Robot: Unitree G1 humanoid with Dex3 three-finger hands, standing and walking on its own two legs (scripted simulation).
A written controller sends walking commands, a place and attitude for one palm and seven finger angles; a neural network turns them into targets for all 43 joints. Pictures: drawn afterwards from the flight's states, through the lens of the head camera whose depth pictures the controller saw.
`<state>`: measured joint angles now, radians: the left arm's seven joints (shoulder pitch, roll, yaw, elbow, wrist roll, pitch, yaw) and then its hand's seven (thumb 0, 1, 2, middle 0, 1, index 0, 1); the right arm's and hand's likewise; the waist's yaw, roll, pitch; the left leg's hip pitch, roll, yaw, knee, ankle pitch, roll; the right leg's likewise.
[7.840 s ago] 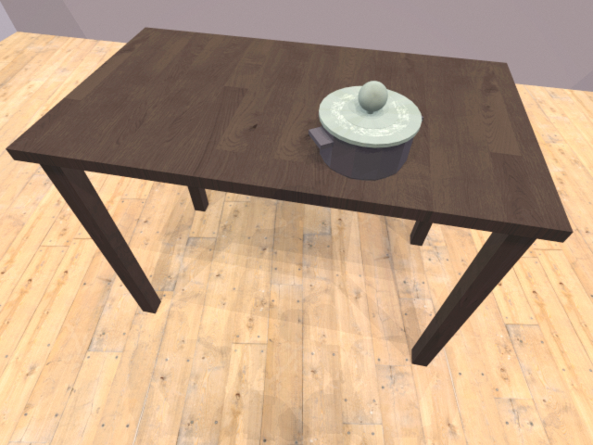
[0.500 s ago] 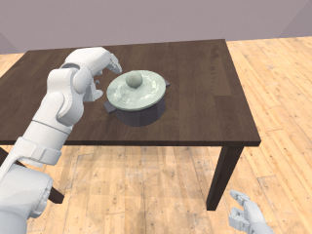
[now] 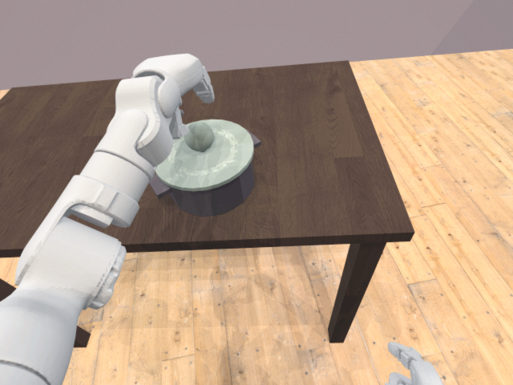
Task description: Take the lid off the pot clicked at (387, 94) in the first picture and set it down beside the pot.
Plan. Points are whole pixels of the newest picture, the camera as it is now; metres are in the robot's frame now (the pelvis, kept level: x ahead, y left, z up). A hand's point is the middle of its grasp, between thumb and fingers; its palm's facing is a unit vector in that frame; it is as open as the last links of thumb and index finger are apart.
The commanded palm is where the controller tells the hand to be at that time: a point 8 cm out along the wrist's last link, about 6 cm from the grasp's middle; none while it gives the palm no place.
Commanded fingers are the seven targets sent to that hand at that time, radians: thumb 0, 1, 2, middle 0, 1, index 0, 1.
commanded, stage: move the open hand above the knob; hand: left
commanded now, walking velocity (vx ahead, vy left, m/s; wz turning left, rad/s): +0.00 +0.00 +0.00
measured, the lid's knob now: (199, 136) +0.51 +0.11 +0.13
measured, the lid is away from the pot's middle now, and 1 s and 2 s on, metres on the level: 0.00 0.00 0.00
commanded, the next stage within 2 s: lower the open fingers around the knob in 0.94 s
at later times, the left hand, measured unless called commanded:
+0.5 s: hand (195, 102) +0.49 +0.09 +0.21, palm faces -0.24 -0.06 -0.97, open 10.1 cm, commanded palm +0.46 +0.11 +0.28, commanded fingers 0.00 -0.36 1.58 -0.85 -0.08 -0.85 -0.08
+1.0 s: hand (190, 106) +0.47 +0.10 +0.21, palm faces -0.21 -0.04 -0.98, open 10.1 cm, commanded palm +0.46 +0.11 +0.28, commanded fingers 0.00 -0.36 1.58 -0.85 -0.08 -0.85 -0.08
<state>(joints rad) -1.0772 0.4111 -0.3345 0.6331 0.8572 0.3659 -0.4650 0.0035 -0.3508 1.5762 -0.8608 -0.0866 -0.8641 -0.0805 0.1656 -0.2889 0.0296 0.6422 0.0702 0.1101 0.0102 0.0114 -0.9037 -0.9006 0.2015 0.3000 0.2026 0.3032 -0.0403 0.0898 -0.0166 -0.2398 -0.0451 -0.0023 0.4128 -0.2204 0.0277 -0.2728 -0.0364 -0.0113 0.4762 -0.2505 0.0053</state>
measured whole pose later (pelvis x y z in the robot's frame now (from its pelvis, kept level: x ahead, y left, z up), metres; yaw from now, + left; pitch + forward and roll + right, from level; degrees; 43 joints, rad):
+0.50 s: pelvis +0.01 +0.01 +0.00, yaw -1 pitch +5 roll +1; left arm -1.17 0.35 -0.31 0.80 0.88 0.35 -0.43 0.00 -0.35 1.58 -0.86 -0.09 -0.86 -0.08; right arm 0.21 -0.28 0.02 0.66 0.06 0.12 0.01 0.01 -0.90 -0.90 0.20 0.30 0.20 0.30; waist -0.06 0.09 -0.04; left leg -0.25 -0.05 0.01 0.38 -0.22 0.04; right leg -0.28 -0.04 0.00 0.44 -0.25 0.01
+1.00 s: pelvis +0.01 +0.01 +0.00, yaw +1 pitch +4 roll +1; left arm -1.17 0.32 -0.38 0.74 0.86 0.37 -0.43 0.00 -0.35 1.58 -0.86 -0.09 -0.86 -0.08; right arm 0.14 -0.27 0.03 0.65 0.07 0.13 0.02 0.01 -0.90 -0.90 0.20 0.30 0.20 0.30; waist -0.03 0.08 -0.04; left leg -0.26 -0.06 -0.01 0.40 -0.22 0.04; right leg -0.28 -0.06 -0.02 0.46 -0.25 0.02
